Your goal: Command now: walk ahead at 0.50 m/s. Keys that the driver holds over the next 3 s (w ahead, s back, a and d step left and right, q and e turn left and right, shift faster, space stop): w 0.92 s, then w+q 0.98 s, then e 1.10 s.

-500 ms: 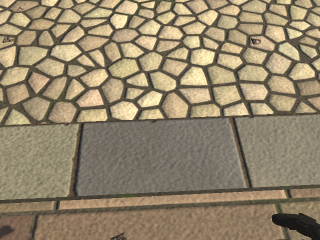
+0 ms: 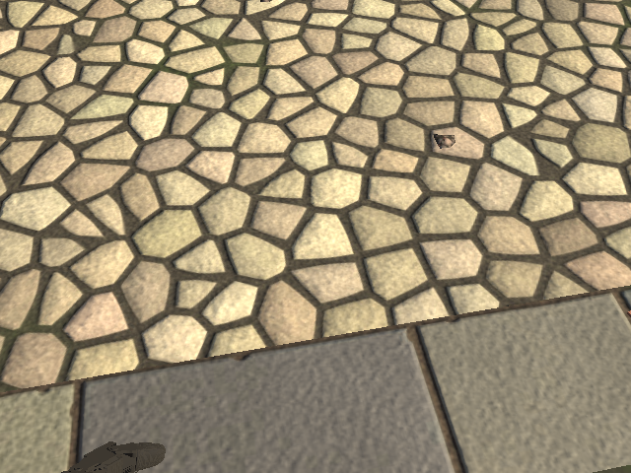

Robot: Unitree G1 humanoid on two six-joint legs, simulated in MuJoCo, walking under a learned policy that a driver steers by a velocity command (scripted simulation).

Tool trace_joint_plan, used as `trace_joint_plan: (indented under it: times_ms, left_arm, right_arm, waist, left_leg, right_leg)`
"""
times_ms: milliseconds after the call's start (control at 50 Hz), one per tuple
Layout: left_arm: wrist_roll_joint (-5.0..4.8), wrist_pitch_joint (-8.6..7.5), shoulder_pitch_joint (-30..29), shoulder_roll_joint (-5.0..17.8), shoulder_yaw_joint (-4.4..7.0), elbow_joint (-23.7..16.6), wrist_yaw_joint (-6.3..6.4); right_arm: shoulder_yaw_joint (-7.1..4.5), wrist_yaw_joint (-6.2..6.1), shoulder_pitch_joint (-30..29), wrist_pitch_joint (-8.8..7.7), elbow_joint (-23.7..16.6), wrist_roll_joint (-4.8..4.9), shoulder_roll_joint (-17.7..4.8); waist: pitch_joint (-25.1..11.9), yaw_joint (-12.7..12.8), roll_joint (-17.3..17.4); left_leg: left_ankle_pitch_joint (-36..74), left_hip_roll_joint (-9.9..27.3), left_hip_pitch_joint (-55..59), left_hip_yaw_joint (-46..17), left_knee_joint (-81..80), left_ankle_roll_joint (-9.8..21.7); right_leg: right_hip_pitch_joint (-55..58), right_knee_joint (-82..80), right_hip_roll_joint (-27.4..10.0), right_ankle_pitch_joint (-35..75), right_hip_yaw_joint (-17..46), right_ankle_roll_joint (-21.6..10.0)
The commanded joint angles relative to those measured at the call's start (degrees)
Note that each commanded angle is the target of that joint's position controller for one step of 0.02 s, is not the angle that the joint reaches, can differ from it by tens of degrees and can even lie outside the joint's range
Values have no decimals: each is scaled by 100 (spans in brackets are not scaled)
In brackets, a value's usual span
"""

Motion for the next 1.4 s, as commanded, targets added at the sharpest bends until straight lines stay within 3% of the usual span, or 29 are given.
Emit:
trace_joint_plan:
  times_ms: [20, 40, 60, 80, 100, 140, 200, 320, 420, 480, 520, 540, 560, 580, 600, 640, 720, 860, 980, 1020, 1060, 1080, 1100, 1120, 1140, 1200, 1240, 1300, 1400]
  left_arm:
    - [125, -15, 2358, 1818, 602, 255, 90]
    - [35, 27, 2552, 1504, 526, 339, 85]
    - [5, 35, 2195, 1147, 393, 290, 89]
    - [21, 45, 1725, 993, 339, 182, 105]
    - [65, 37, 1347, 792, 272, 151, 74]
    - [117, -24, 1020, 667, 243, 121, 52]
    - [85, -96, 1085, 815, 290, 261, 61]
    - [26, -18, 1608, 1030, 335, 551, 205]
    - [-51, 112, 2054, 1121, 381, 851, 244]
    - [-53, 211, 1951, 1218, 429, 883, 281]
    - [-4, 279, 1839, 1091, 372, 836, 293]
    - [142, 274, 1993, 800, 240, 691, 304]
    - [75, 138, 2726, 110, 59, 700, 233]
    - [-65, 13, 2314, 800, 200, 760, 198]
    - [-193, -66, 1774, 1048, 274, 587, 173]
    - [-49, -59, 1353, 939, 294, 521, 243]
    - [3, 153, 1532, 608, 271, 546, 263]
    - [42, 109, 243, 402, 203, 129, 196]
    - [-14, 3, -642, 475, 182, -263, 26]
    - [-11, -47, -419, 642, 240, -242, -5]
    - [4, -84, 693, 977, 424, 68, 45]
    - [92, -87, 1739, 1307, 546, 298, 107]
    - [161, -26, 2387, 1860, 697, 430, 149]
    - [113, 2, 2400, 1351, 555, 424, 146]
    - [73, 4, 1930, 1001, 441, 361, 166]
    - [120, -50, 943, 519, 298, 310, 151]
    - [154, -99, 749, 551, 331, 364, 139]
    - [182, -137, 799, 723, 401, 482, 199]
    - [138, -59, 1070, 946, 467, 589, 314]
  right_arm:
    - [67, 10, 346, -110, -516, -87, -217]
    - [113, 25, 399, -236, -410, -44, -123]
    - [-52, 60, -97, -337, -551, 124, -746]
    - [-64, 63, -528, -383, -692, 193, -801]
    - [-73, 34, -820, -368, -719, 84, -731]
    - [-88, 21, -539, -243, -649, 8, -561]
    - [-62, -4, -622, -105, -686, -26, -369]
    - [15, 63, -1876, -180, -1053, -52, -175]
    - [17, 194, -2536, -239, -1339, 8, -280]
    - [-53, 250, -2265, -278, -1323, 4, -474]
    - [-280, 189, -856, -274, -898, -17, -869]
    - [-396, 128, 132, -242, -720, -68, -1307]
    - [-435, 174, 258, -216, -605, -77, -1574]
    - [-280, 185, 108, -231, -686, -14, -980]
    - [-214, 166, -335, -252, -766, -23, -786]
    - [-140, 179, -990, -276, -871, -104, -539]
    - [-140, 176, -1003, -370, -736, -106, -527]
    - [-175, 11, -467, -275, -416, -44, -733]
    - [-210, -33, 99, -108, -61, 31, -791]
    - [-256, -69, -3, -57, -66, 48, -889]
    - [-245, -75, -238, -18, -134, 35, -877]
    - [-149, -73, -299, -27, -265, -38, -648]
    - [52, -35, 389, -127, -376, -43, 58]
    - [1, -20, 344, -220, -284, 63, -208]
    - [-155, -19, -131, -248, -407, 212, -715]
    - [-229, -86, -478, -112, -476, 115, -520]
    - [-201, -67, -326, 40, -485, 116, -210]
    - [-236, -78, -624, 159, -689, 77, -204]
    - [-172, 109, -1493, 73, -991, 29, -73]
  waist:
    - [-2063, 1044, -641]
    - [-2481, 1096, -1274]
    - [-1676, 1115, -891]
    - [-1011, 961, -602]
    - [-457, 803, -134]
    - [-275, 441, -430]
    - [-85, 308, -279]
    - [188, 686, -183]
    - [343, 829, -203]
    - [126, 560, -325]
    - [-772, -131, -215]
    - [-1659, -388, 585]
    - [-2208, 68, 2094]
    - [-1856, -166, 1295]
    - [-1071, -104, 973]
    - [-346, 204, 311]
    - [-219, 518, 487]
    - [156, 167, 392]
    - [396, -12, 403]
    - [252, 199, 512]
    - [-425, 815, 539]
    - [-1263, 1228, 328]
    - [-2208, 1073, -985]
    - [-2489, 1153, -1251]
    - [-1476, 1099, -875]
    - [-247, 580, -537]
    - [-77, 372, -528]
    - [96, 326, -343]
    - [274, 603, -130]
  left_leg:
    - [2657, 328, -2994, 95, 4098, 178]
    - [-822, -189, -4115, -528, 5223, 98]
    - [-710, 178, -4687, -865, 5682, 218]
    - [-200, 496, -4751, -662, 5553, 279]
    - [256, 715, -4566, -542, 5135, 282]
    - [715, 973, -3897, -592, 4683, 174]
    - [1129, 1020, -3937, -490, 4177, -13]
    - [2867, 807, -3891, -219, 1942, -109]
    - [2668, 681, -4077, -304, 1198, 89]
    - [2032, 503, -3528, -177, 1023, 309]
    - [2063, 256, -1458, 66, 935, 592]
    - [2171, 1357, 267, -1226, 1087, 948]
    - [760, 2366, 1847, -3972, 230, 1833]
    - [-8, 2250, 1607, -4116, -157, 1635]
    - [208, 2097, 891, -3293, -260, 1402]
    - [1427, 1681, -486, -2217, -566, 1232]
    - [2386, 1456, -1216, -1393, -1045, 1325]
    - [2670, 1148, -1056, -531, -1283, 1090]
    - [2920, 1547, -91, -792, -807, 1059]
    - [3332, 1646, 79, -967, -474, 971]
    - [4540, 1309, -220, -799, 693, 768]
    - [3796, 971, -1181, -599, 2091, 576]
    - [1258, 47, -3524, -146, 4323, 112]
    - [-989, -22, -4214, -865, 5223, 121]
    - [-675, 315, -4650, -934, 5563, 188]
    - [500, 936, -4073, -762, 4923, 190]
    - [721, 1036, -3765, -720, 4767, 126]
    - [1392, 1079, -4121, -771, 4293, 37]
    - [2634, 945, -4082, -344, 2646, 52]
  right_leg:
    - [4803, 129, -1630, -592, 2425, -1332]
    - [5337, -735, -2141, -1276, 4185, -1660]
    - [4742, -929, -1944, -1657, 3615, -1370]
    - [3890, -1062, -1736, -1372, 2804, -1185]
    - [3020, -1327, -1421, -875, 2187, -1019]
    - [2157, -1681, -1190, -314, 1666, -1031]
    - [1779, -1987, -1066, 308, 1107, -1134]
    - [1922, -2161, -785, 370, 390, -894]
    - [2870, -1814, -1204, 352, 505, -809]
    - [3257, -1266, -1335, 1328, 530, -646]
    - [2802, 450, -857, 2501, 153, -384]
    - [1602, 2340, -449, 763, -131, -172]
    - [-593, 4054, 624, -3012, 165, 128]
    - [-1236, 4671, 310, -3201, 843, 41]
    - [-1552, 4683, 30, -2657, 717, -58]
    - [-1167, 4108, -453, -1739, 508, -18]
    - [-681, 3450, -685, -1236, 471, 160]
    - [-914, 1140, -478, 692, 187, 329]
    - [-1028, 192, -246, 359, 226, 170]
    - [-581, 4, -137, -4, 228, 76]
    - [1148, -206, 115, -57, -7, -145]
    - [2918, 158, -471, 72, 514, -445]
    - [5268, -44, -2003, -730, 2854, -1267]
    - [5252, -777, -2287, -1434, 4050, -1414]
    - [4448, -949, -2083, -1769, 3200, -1089]
    - [2314, -1643, -1484, -1119, 1437, -696]
    - [1796, -1915, -1417, -593, 850, -749]
    - [1737, -2102, -1377, -103, 195, -794]
    - [2098, -2149, -1229, 306, -669, -655]
Next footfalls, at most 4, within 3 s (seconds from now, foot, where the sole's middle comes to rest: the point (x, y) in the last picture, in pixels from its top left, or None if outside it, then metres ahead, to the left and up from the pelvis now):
0.52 left None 0.47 0.13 -0.76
1.08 right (350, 333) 0.78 -0.10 -0.76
1.60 left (221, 267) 1.00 0.21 -0.76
2.08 right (236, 170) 1.35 0.17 -0.76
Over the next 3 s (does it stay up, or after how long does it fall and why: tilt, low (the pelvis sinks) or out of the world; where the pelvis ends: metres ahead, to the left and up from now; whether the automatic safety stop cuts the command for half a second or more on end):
stays up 1.22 0.20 0.00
